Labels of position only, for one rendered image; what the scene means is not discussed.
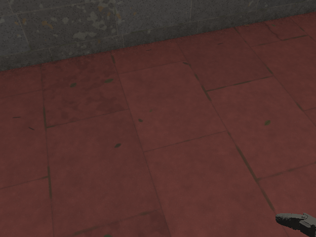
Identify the right robot hand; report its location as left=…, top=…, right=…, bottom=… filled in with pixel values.
left=276, top=212, right=316, bottom=237

